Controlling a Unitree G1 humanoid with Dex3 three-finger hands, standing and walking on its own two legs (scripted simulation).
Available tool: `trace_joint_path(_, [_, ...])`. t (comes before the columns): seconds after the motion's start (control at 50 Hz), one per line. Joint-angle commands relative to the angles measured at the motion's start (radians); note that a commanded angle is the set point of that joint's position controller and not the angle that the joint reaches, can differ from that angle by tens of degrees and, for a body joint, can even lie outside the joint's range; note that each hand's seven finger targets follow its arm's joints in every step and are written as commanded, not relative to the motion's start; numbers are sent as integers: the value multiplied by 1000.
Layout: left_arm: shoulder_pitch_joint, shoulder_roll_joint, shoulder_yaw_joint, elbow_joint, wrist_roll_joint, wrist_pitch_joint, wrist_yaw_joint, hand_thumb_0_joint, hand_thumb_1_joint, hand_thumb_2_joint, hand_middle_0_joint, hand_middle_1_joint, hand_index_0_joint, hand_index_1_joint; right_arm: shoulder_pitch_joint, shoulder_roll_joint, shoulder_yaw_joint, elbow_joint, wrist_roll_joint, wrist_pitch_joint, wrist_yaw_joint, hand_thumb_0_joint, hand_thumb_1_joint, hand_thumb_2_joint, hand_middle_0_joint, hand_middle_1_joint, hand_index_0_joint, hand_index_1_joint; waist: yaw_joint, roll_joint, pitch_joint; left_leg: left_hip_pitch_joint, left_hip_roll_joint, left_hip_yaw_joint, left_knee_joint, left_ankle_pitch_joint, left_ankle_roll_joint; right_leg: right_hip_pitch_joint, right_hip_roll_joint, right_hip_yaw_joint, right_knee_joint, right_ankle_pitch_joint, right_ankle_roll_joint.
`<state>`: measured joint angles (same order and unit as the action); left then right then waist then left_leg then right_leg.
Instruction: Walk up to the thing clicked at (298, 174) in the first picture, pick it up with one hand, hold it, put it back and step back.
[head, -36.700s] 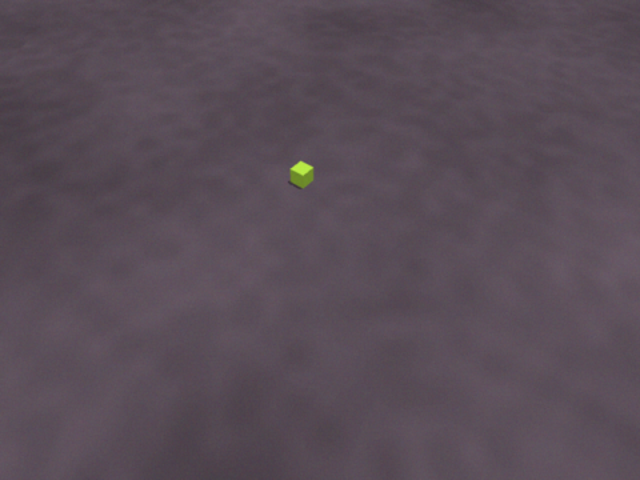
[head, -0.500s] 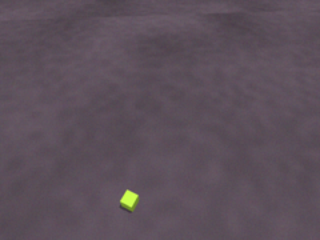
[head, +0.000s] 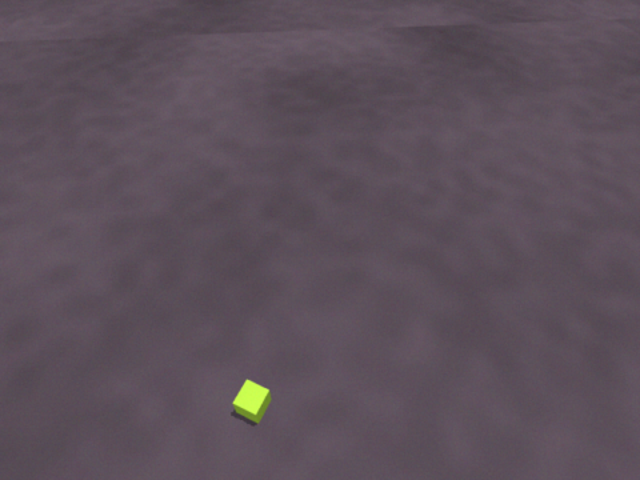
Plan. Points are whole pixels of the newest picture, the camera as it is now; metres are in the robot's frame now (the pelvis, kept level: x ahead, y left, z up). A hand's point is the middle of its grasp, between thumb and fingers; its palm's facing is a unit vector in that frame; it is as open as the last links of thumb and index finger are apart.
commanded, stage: stand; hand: left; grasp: from above
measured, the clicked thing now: (252, 401) +0.48 +0.22 -0.74
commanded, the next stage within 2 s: step back in 1.28 s
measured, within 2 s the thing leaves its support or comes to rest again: neither
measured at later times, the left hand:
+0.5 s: hand out of the picture +0.08 +0.24 -0.16, palm faces +0.00 -0.94 -0.33, open 7.4 cm
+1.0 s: hand out of the picture +0.09 +0.24 -0.16, palm faces -0.02 -0.94 -0.33, open 7.4 cm
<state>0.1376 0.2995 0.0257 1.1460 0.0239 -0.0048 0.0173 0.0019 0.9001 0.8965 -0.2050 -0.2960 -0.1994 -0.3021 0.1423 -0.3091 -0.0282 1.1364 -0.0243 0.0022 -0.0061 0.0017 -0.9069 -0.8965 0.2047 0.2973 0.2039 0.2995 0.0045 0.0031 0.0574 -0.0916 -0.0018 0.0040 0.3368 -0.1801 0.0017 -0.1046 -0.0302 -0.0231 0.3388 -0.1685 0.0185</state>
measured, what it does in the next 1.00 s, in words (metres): stands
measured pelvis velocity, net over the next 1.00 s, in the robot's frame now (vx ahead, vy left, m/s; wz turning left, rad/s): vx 0.02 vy -0.01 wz -0.01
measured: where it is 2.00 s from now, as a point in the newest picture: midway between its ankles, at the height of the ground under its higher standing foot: outside the picture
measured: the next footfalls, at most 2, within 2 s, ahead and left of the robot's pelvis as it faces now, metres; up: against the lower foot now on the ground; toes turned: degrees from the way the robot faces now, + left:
left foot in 1.76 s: -0.05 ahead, +0.13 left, +0.00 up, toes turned -4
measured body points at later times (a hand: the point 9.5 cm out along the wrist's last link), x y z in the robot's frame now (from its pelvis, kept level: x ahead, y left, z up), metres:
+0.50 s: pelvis +0.01 +0.00 +0.00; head +0.02 -0.01 +0.45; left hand +0.08 +0.29 -0.14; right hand +0.08 -0.29 -0.14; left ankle +0.01 +0.12 -0.75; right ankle +0.01 -0.13 -0.75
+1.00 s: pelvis +0.02 -0.01 +0.00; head +0.03 -0.01 +0.45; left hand +0.09 +0.29 -0.13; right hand +0.08 -0.30 -0.14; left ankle +0.01 +0.12 -0.75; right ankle +0.01 -0.13 -0.75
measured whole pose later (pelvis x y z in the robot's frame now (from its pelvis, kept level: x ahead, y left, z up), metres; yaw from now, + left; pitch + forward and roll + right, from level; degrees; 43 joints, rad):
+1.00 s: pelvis +0.02 -0.01 +0.00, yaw -1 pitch -2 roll +0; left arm 0.11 0.32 0.01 1.15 0.01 -0.01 0.00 0.00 0.90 0.90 -0.20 -0.30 -0.20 -0.30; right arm 0.11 -0.33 -0.01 1.15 -0.02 -0.01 0.00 0.00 -0.91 -0.90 0.21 0.30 0.20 0.30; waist 0.00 0.00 0.05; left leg -0.08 0.01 0.01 0.30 -0.18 -0.01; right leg -0.10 -0.02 -0.01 0.32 -0.18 0.01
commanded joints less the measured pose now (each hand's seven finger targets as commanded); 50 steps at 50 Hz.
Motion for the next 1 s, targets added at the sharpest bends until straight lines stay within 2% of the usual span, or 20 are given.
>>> trace_joint_path(0.0, [-37, 200, 35, -55, 0, -21, 13, 0, 900, 900, -200, -300, -200, -301, -39, -187, -29, -55, 3, -28, -15, 0, -900, -900, 200, 300, 200, 300, -1, -12, -24, -39, 112, -96, -78, 47, 17, -3, -93, 91, -70, 16, -29])
trace_joint_path(0.02, [-38, 194, 33, -57, -1, -23, 12, 0, 900, 900, -200, -300, -200, -301, -39, -197, -30, -56, 2, -30, -16, 0, -900, -900, 200, 300, 200, 300, 0, 8, -50, -22, 116, -93, -71, 69, 20, 9, -96, 94, -69, 55, -29])
trace_joint_path(0.04, [-38, 200, 33, -54, -2, -22, 11, 0, 900, 900, -200, -300, -200, -301, -43, -191, -27, -53, 3, -28, -15, 0, -900, -900, 200, 300, 200, 300, 2, -3, -19, -48, 112, -98, -81, 38, 18, -5, -89, 87, -74, 22, -26])
trace_joint_path(0.1, [-38, 203, 32, -54, -2, -21, 9, 0, 900, 900, -200, -300, -200, -301, -43, -198, -26, -54, 3, -26, -13, 0, -900, -900, 200, 300, 200, 300, 1, 1, -18, -52, 113, -97, -86, 4, 19, -8, -89, 91, -78, -16, -28])
trace_joint_path(0.16, [-43, 204, 32, -55, -5, -23, 8, 0, 900, 900, -200, -300, -200, -301, -47, -201, -25, -51, 3, -31, -15, 0, -900, -900, 200, 300, 200, 300, 3, 7, -45, -33, 119, -97, -82, 64, 20, 11, -97, 95, -67, 51, -32])
trace_joint_path(0.24, [-45, 203, 29, -49, -6, -21, 7, 0, 900, 900, -200, -300, -200, -301, -51, -198, -23, -46, 5, -32, -15, 0, -900, -900, 200, 300, 200, 300, 2, -12, -50, -23, 121, -94, -81, 101, 16, 10, -93, 87, -62, 66, -33])
trace_joint_path(0.3, [-53, 210, 30, -53, -9, -24, 7, 0, 900, 900, -200, -300, -200, -301, -42, -206, -23, -42, 5, -34, -16, 0, -900, -900, 200, 300, 200, 300, -3, 3, -85, 5, 126, -86, -69, 161, 18, 27, -99, 93, -53, 133, -32])
trace_joint_path(0.36, [-53, 206, 27, -50, -10, -22, 7, 0, 900, 900, -200, -300, -200, -301, -48, -207, -21, -42, 6, -34, -17, 0, -900, -900, 200, 300, 200, 300, -4, 11, -75, 0, 127, -83, -70, 165, 18, 27, -99, 89, -51, 140, -32])
trace_joint_path(0.4, [-45, 203, 25, -44, -10, -20, 5, 0, 900, 900, -200, -300, -200, -301, -57, -205, -19, -38, 6, -34, -17, 0, -900, -900, 200, 300, 200, 300, 2, -6, -47, -10, 124, -86, -81, 126, 12, 6, -94, 87, -59, 96, -32])
trace_joint_path(0.42, [-52, 207, 26, -50, -8, -22, 5, 0, 900, 900, -200, -300, -200, -301, -57, -212, -22, -40, 5, -35, -16, 0, -900, -900, 200, 300, 200, 300, 1, 2, -68, 5, 127, -86, -76, 152, 13, 13, -98, 90, -54, 117, -34])
trace_joint_path(0.52, [-59, 216, 26, -52, -9, -24, 7, 0, 900, 900, -200, -300, -200, -301, -58, -208, -20, -40, 8, -33, -14, 0, -900, -900, 200, 300, 200, 300, -4, -19, -59, 1, 128, -83, -74, 166, 11, 14, -97, 91, -61, 134, -30])
trace_joint_path(0.54, [-59, 213, 25, -56, -8, -25, 7, 0, 900, 900, -200, -300, -200, -301, -65, -215, -22, -43, 5, -33, -14, 0, -900, -900, 200, 300, 200, 300, -3, -9, -81, 20, 131, -80, -63, 192, 14, 20, -102, 90, -57, 169, -31])
trace_joint_path(0.58, [-56, 210, 23, -54, -10, -25, 6, 0, 900, 900, -200, -300, -200, -301, -56, -217, -21, -37, 7, -32, -14, 0, -900, -900, 200, 300, 200, 300, -5, 2, -62, -4, 127, -78, -73, 154, 12, 18, -99, 92, -67, 138, -27])
trace_joint_path(0.62, [-65, 217, 26, -56, -9, -25, 7, 0, 900, 900, -200, -300, -200, -301, -70, -214, -23, -42, 7, -32, -14, 0, -900, -900, 200, 300, 200, 300, -4, -2, -80, 13, 131, -80, -70, 162, 13, 21, -101, 90, -59, 149, -33])
trace_joint_path(0.66, [-72, 225, 27, -55, -12, -25, 6, 0, 900, 900, -200, -300, -200, -301, -60, -206, -18, -37, 7, -30, -11, 0, -900, -900, 200, 300, 200, 300, -7, -5, -47, -19, 124, -79, -91, 116, 8, 16, -96, 92, -68, 102, -31])
trace_joint_path(0.68, [-65, 222, 26, -58, -11, -26, 5, 0, 900, 900, -200, -300, -200, -301, -66, -214, -21, -41, 7, -30, -10, 0, -900, -900, 200, 300, 200, 300, -3, 0, -60, -11, 127, -80, -85, 116, 11, 16, -96, 91, -71, 95, -33])
trace_joint_path(0.76, [-65, 223, 26, -57, -10, -28, 3, 0, 900, 900, -200, -300, -200, -300, -66, -214, -18, -42, 9, -33, -9, 0, -900, -900, 200, 300, 200, 300, -5, 5, -72, -7, 131, -80, -82, 125, 13, 29, -102, 96, -68, 121, -35])
trace_joint_path(0.86, [-68, 224, 24, -59, -11, -27, 1, 0, 900, 900, -200, -300, -200, -300, -72, -216, -18, -41, 8, -33, -9, 0, -900, -900, 200, 300, 200, 300, 0, -3, -65, -6, 132, -82, -88, 115, 11, 17, -98, 94, -70, 97, -36])
trace_joint_path(0.92, [-73, 226, 24, -65, -11, -27, 1, 0, 900, 900, -200, -300, -200, -300, -71, -225, -20, -45, 8, -36, -10, 0, -900, -900, 200, 300, 200, 300, -6, 10, -87, 17, 135, -77, -76, 163, 11, 16, -100, 96, -60, 146, -38])
trace_joint_path(0.98, [-65, 226, 23, -60, -13, -25, -1, 0, 900, 900, -200, -300, -200, -300, -69, -225, -18, -38, 10, -36, -10, 0, -900, -900, 200, 300, 200, 300, -2, 13, -75, 10, 135, -76, -82, 147, 9, 17, -100, 98, -60, 141, -39])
